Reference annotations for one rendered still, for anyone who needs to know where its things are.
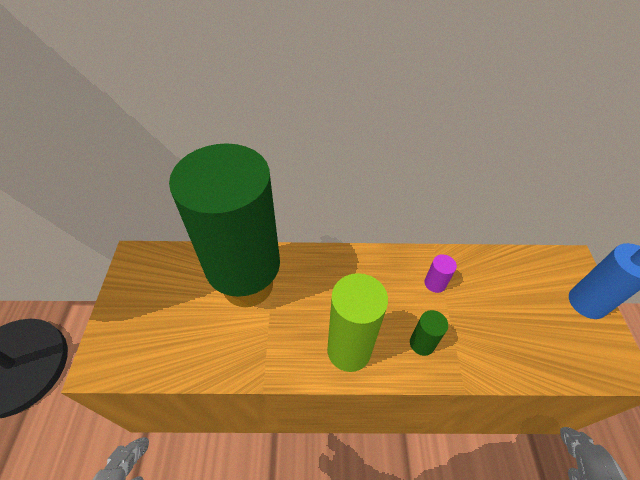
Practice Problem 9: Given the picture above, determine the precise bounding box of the floor lamp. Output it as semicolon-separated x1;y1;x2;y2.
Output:
0;319;68;418

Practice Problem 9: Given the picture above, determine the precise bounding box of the left robot hand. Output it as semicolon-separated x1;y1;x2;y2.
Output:
92;437;149;480

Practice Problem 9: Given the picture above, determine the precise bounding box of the right robot hand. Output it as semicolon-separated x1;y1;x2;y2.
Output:
560;427;627;480

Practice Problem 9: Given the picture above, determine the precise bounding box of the potted plant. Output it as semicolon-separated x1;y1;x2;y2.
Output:
169;143;280;307

